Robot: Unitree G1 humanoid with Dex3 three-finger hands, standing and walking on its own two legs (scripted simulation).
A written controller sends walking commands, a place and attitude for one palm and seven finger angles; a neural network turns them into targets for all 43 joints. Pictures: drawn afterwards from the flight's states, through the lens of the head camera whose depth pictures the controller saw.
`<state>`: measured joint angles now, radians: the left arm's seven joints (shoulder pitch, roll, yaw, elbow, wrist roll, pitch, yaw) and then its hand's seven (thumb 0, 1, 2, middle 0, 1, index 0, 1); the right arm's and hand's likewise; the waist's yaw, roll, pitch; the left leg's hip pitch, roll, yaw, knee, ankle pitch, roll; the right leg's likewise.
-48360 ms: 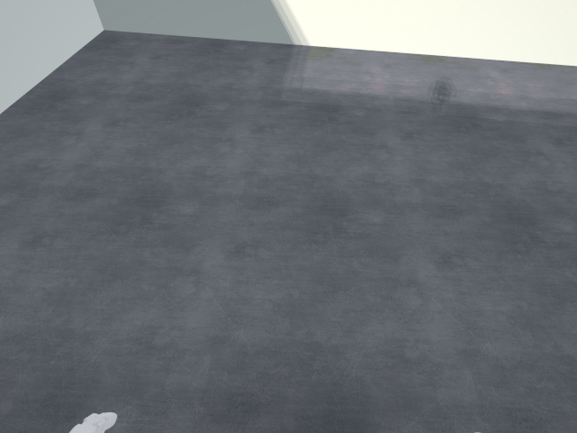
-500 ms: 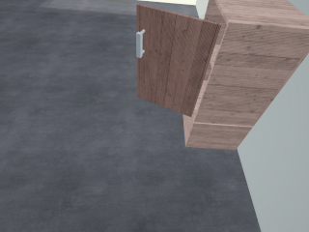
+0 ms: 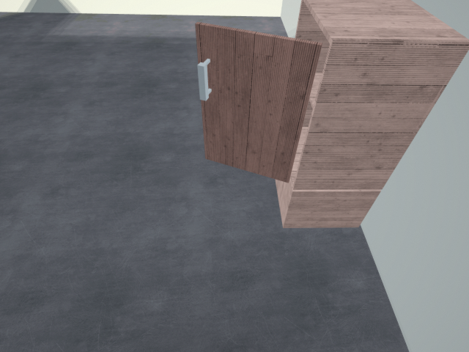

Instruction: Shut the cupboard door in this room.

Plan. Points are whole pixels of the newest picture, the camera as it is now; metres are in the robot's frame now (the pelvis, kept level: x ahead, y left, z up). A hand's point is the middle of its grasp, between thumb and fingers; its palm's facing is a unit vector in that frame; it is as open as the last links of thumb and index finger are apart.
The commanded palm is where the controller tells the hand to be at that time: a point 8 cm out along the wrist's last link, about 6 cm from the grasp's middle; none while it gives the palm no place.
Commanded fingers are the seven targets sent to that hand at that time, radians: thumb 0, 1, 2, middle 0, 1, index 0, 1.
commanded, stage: let the arm hang, fingers relaxed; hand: left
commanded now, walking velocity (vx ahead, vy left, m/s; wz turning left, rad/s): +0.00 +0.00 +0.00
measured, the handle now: (205, 79) +0.97 +0.15 -0.02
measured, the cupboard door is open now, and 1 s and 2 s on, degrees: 67 67 67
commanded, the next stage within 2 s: look to check the result in 0.22 s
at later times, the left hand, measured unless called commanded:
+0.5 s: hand out of the picture -0.01 +0.18 -0.18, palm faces +0.00 -0.98 -0.20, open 7.4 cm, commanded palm none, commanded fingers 0.00 0.90 0.90 -0.20 -0.30 -0.20 -0.30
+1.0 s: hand out of the picture +0.05 +0.20 -0.17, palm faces +0.00 -0.96 -0.27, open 7.4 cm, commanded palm none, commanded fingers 0.00 0.90 0.90 -0.20 -0.30 -0.20 -0.30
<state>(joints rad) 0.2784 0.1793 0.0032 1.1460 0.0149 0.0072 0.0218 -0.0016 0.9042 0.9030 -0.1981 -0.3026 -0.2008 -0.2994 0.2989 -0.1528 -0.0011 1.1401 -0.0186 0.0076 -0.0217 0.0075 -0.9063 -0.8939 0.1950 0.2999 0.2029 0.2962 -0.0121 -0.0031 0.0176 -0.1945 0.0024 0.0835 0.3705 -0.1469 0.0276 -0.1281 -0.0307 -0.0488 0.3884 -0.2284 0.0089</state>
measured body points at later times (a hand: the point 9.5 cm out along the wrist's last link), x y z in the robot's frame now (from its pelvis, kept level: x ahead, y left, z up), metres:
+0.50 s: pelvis +0.01 +0.00 +0.00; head +0.01 +0.00 +0.45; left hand +0.00 +0.23 -0.16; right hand +0.01 -0.24 -0.16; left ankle +0.04 +0.10 -0.74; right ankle -0.01 -0.12 -0.74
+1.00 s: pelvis +0.01 -0.01 +0.00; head +0.02 -0.01 +0.45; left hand +0.05 +0.25 -0.15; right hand +0.05 -0.27 -0.15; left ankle +0.04 +0.10 -0.74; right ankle -0.01 -0.12 -0.74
